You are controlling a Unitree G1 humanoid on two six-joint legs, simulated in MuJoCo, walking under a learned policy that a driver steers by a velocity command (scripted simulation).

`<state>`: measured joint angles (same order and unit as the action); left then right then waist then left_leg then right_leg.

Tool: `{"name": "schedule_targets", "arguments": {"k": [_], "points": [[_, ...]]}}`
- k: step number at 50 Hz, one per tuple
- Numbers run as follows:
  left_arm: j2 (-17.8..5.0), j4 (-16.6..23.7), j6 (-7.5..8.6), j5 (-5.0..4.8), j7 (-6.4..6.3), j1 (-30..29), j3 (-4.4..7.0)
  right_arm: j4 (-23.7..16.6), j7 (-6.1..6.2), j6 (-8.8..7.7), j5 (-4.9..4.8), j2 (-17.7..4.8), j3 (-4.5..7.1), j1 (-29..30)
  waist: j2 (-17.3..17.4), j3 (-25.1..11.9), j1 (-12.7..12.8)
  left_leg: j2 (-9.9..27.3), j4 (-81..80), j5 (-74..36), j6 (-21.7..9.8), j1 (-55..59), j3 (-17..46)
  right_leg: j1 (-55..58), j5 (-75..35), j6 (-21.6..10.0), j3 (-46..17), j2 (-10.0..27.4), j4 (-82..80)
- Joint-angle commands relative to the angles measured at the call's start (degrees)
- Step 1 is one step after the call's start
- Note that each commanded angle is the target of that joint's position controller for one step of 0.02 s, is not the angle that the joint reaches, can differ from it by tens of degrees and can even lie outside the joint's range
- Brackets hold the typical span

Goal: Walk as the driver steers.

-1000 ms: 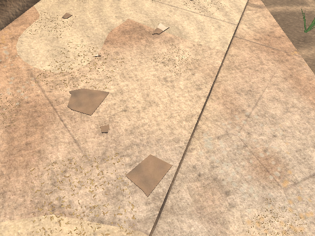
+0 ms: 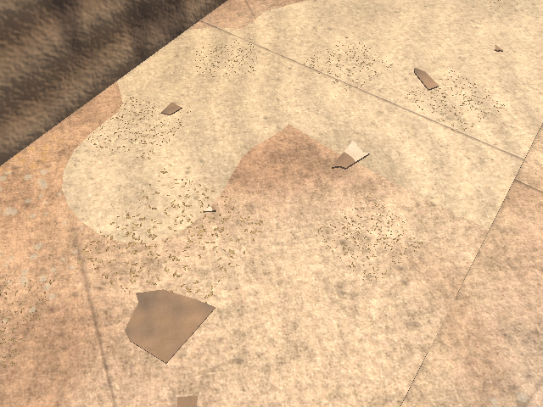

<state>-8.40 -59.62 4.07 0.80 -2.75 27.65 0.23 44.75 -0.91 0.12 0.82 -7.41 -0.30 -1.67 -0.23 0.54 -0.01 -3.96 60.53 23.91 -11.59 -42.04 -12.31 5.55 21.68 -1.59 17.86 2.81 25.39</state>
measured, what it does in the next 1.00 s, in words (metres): climbs, turning left: right foot, then left foot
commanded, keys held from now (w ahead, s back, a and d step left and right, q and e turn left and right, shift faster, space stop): w+q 0.48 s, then w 0.44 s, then no key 0.08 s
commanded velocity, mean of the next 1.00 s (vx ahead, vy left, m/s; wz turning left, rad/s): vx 0.49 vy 0.00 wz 0.40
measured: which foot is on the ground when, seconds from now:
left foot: down 0.00-0.46, up 0.48-0.84, down 0.86-1.00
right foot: down 0.00-0.02, up 0.04-0.44, down 0.46-0.88, up 0.90-1.00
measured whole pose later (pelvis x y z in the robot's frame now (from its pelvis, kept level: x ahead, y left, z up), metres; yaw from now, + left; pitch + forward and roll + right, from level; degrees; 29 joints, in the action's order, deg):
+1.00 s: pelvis +0.57 +0.15 +0.09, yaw +24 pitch +3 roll -1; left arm -14.2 -51.4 6.8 -1.6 0.6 16.2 1.7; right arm 46.2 -0.9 -5.5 -0.6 -13.6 2.2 -9.9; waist -0.7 -2.2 0.9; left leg -0.4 27.9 10.4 -2.7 -20.6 -1.7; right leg -23.7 24.0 0.0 0.2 2.5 65.5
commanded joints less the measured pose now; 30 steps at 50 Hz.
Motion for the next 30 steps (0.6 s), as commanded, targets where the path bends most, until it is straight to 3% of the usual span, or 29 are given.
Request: {"name": "schedule_targets", "arguments": {"k": [1,2,3,4,5,6,7,9,10,11,13,14,15,16,17,18,19,20,21,22,23,24,25,26,27,28,29,30], "points": [[-13.62,9.85,0.46,-2.10,2.19,-5.80,3.52,2.92,0.85,0.05,-0.21,-10.98,4.77,-19.56,2.70,-10.68,-12.48,3.04,-26.21,0.04,-9.20,43.51,20.07,-29.23,-50.42,-0.10,-2.38,3.66,48.64],[-10.73,14.66,1.30,-1.11,3.75,-13.05,2.94,3.08,1.42,0.43,-0.16,-16.15,6.53,-16.49,11.42,-11.34,-10.59,14.97,-36.74,-1.73,-14.57,45.90,47.25,-43.90,-2.99,2.04,-9.94,-6.26,68.63],[-10.20,17.92,1.79,0.37,4.31,-15.81,2.91,2.04,1.79,0.14,0.39,-16.61,6.47,-13.97,-0.80,-8.54,-7.50,16.66,-39.53,4.82,-12.29,39.02,52.39,-46.75,-4.45,0.44,-21.51,-2.22,69.20],[-8.78,18.38,1.49,-0.09,4.31,-14.78,2.62,2.90,2.19,-0.29,1.22,-14.79,5.98,-12.88,-6.79,-1.99,-4.22,17.23,-41.24,5.38,-9.00,30.42,50.02,-46.44,-5.03,0.31,-21.93,-0.16,64.17],[-8.07,18.62,1.17,0.00,3.92,-12.96,2.41,3.34,2.76,-0.96,1.65,-12.67,5.49,-11.66,-9.24,3.04,-0.76,15.27,-41.45,-0.11,-6.06,23.84,45.42,-45.19,-5.30,0.50,-21.82,1.94,58.21],[-7.83,19.19,0.49,0.67,3.44,-11.70,2.26,3.13,3.14,-1.84,1.50,-10.78,4.97,-9.47,-7.31,4.55,1.79,12.64,-40.90,-5.71,-4.62,20.38,39.82,-43.66,-4.78,1.21,-21.67,2.93,54.95],[-7.84,19.17,-0.53,1.06,3.10,-10.55,2.23,2.64,3.02,-2.46,1.40,-9.71,4.60,-8.16,-4.49,4.32,2.72,10.13,-40.80,-8.84,-3.98,18.80,34.84,-42.11,-4.60,1.94,-21.18,3.02,52.50],[-8.14,21.25,-1.90,1.59,2.83,-13.13,2.25,3.30,2.69,-3.82,0.79,-10.83,4.78,-10.69,0.11,3.25,2.07,6.95,-42.54,-17.01,-4.70,19.61,29.52,-42.67,-6.18,2.86,-18.54,2.04,49.81],[-1.89,21.94,0.07,7.21,4.19,-16.90,-0.09,7.81,-0.15,-7.38,4.62,-0.11,1.34,-19.94,6.41,-4.89,-0.75,4.77,-38.60,-17.09,-3.27,27.12,28.24,-47.79,-12.64,-1.97,-26.61,1.31,50.75],[-3.24,22.63,0.94,7.47,4.08,-18.53,0.17,9.76,-1.19,-8.56,4.63,-1.44,1.80,-23.90,5.32,-1.91,-1.22,4.56,-37.85,-19.68,-2.99,30.81,27.29,-53.48,-12.83,-2.87,-24.67,0.18,50.95],[-7.09,24.44,2.58,5.49,3.61,-25.81,0.29,9.30,-2.26,-8.91,4.82,-6.90,2.55,-24.65,1.61,-1.92,-2.58,4.93,-38.86,-19.67,-3.79,34.78,28.67,-59.86,-10.91,-1.43,-22.23,-1.81,46.76],[-7.10,25.41,2.86,4.72,3.02,-29.44,-0.05,9.32,-2.48,-8.92,4.67,-7.44,2.30,-25.07,0.73,-1.24,-3.03,5.40,-39.43,-20.01,-3.69,35.40,29.61,-60.32,-12.70,-0.43,-22.41,-1.12,41.94],[-6.97,26.61,2.04,4.09,2.71,-32.44,-0.24,7.86,-3.82,-8.63,4.08,-7.86,2.10,-21.80,1.15,-0.65,-2.06,5.62,-41.73,-22.37,-4.00,30.47,29.25,-53.75,-15.84,0.95,-20.58,-0.76,32.68],[-6.19,27.61,1.09,4.11,3.01,-35.56,-0.58,7.08,-4.58,-8.49,3.12,-7.58,1.78,-21.85,1.50,-0.25,-2.13,4.17,-43.56,-23.47,-3.30,24.37,27.64,-43.98,-20.71,2.38,-18.60,-0.93,24.09],[-5.80,28.68,0.00,3.55,3.42,-38.39,-0.64,6.24,-5.68,-8.70,1.49,-9.10,2.00,-20.92,3.44,1.62,-1.05,4.07,-47.14,-27.02,-2.54,15.44,26.75,-32.22,-17.31,4.32,-14.67,-2.18,18.52],[-6.03,28.77,-0.71,3.28,3.74,-37.97,-0.56,6.61,-6.41,-9.23,1.41,-11.00,2.50,-22.52,4.76,2.26,0.06,5.87,-46.40,-30.76,-2.03,12.10,28.71,-23.65,-20.28,5.53,-15.41,-2.98,17.98],[-7.89,27.20,-1.09,3.10,3.85,-34.17,0.06,6.23,-6.61,-9.41,1.12,-13.89,3.61,-22.83,4.04,2.89,1.85,6.28,-43.59,-37.43,-0.84,15.22,28.93,-21.12,-19.98,5.92,-15.26,-4.53,15.03],[-10.47,25.48,-1.15,2.80,3.73,-31.03,0.93,6.11,-6.48,-9.35,1.58,-16.18,4.56,-22.96,2.74,2.69,3.08,6.93,-40.23,-45.39,0.56,20.82,29.34,-20.55,-18.68,5.35,-14.48,-5.80,10.33],[-12.48,23.32,-0.84,2.15,3.40,-26.17,1.75,6.15,-6.29,-8.90,1.95,-17.32,5.08,-22.43,2.27,1.85,5.13,7.52,-35.61,-53.70,2.89,26.63,29.61,-19.04,-20.20,3.51,-14.94,-5.68,4.78],[-14.53,20.07,0.07,1.06,2.84,-16.22,2.69,6.05,-6.41,-8.61,2.57,-16.92,5.29,-21.91,2.18,-3.04,7.79,6.12,-27.35,-60.98,6.67,28.76,29.32,-10.47,-24.63,-0.24,-17.81,-3.65,3.39],[-14.77,15.63,1.15,2.00,2.30,0.24,3.18,5.32,-6.06,-8.96,3.29,-11.10,3.84,-23.63,-0.86,-16.21,11.27,2.04,-13.30,-51.09,8.54,23.74,30.30,9.81,-33.11,-8.18,-23.79,3.64,10.62],[-16.85,13.24,2.30,3.54,3.33,8.29,3.26,6.08,-5.09,-9.52,4.03,-0.29,1.23,-35.14,-18.50,-27.87,6.70,-8.53,12.77,6.42,12.81,5.64,26.48,31.80,-59.47,-26.73,-45.12,18.98,11.47],[-15.49,11.94,2.12,4.67,3.01,9.75,3.61,3.63,-5.80,-8.85,2.31,-6.65,2.91,-27.49,-10.11,-21.41,11.16,-6.69,26.48,6.25,12.38,-10.58,25.07,28.57,-37.09,-26.10,-59.55,23.12,-1.73],[-14.39,12.97,2.41,2.63,2.80,-1.67,3.86,2.96,-4.87,-7.92,1.84,-9.94,4.04,-20.08,-5.53,-7.60,7.95,-1.25,28.10,-2.14,10.11,-14.36,24.05,11.80,-22.04,-20.24,-51.99,20.98,-5.74],[-9.73,13.89,2.22,1.21,2.58,-9.78,2.23,3.45,-3.46,-7.14,2.84,-10.50,4.21,-19.26,-3.07,-5.76,5.03,2.94,26.28,-5.29,8.08,-9.69,21.76,0.18,-11.90,-17.00,-44.53,18.74,-9.40],[-5.13,14.31,2.11,0.89,2.21,-13.06,0.60,4.08,-2.56,-6.65,4.39,-9.61,3.83,-19.68,-2.96,-6.48,2.77,6.12,20.67,-9.11,7.18,-4.69,22.13,-5.93,-12.89,-16.17,-39.28,16.11,-13.24],[-2.65,13.57,2.05,0.85,1.68,-13.54,-0.37,2.81,-2.43,-6.33,5.56,-7.45,3.09,-16.69,-2.76,-4.95,1.42,7.83,17.46,-8.40,6.99,-1.58,20.56,-10.55,-13.77,-15.26,-36.60,14.59,-16.36],[-1.98,13.25,2.36,0.68,1.18,-14.47,-0.37,1.49,-2.52,-5.93,5.25,-5.88,2.69,-14.06,-2.93,-4.80,0.74,8.38,15.30,-5.17,7.24,-0.17,19.08,-12.46,-14.55,-14.66,-33.73,13.41,-18.42]]}}
Velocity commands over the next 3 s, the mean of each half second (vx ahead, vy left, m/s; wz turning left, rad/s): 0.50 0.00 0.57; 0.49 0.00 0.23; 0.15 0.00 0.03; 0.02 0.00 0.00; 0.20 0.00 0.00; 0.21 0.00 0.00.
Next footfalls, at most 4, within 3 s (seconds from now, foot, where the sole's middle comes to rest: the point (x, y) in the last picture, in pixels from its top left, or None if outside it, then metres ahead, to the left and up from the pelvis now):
0.46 right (331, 386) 0.50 -0.08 -0.68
0.86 left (175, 331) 0.64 0.29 -0.68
1.28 right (241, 257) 0.86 0.13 -0.68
2.82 left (141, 213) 1.02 0.43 -0.68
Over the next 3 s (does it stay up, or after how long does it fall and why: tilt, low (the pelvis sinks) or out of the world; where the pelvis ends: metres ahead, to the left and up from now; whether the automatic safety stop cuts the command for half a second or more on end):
stays up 0.93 0.30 0.09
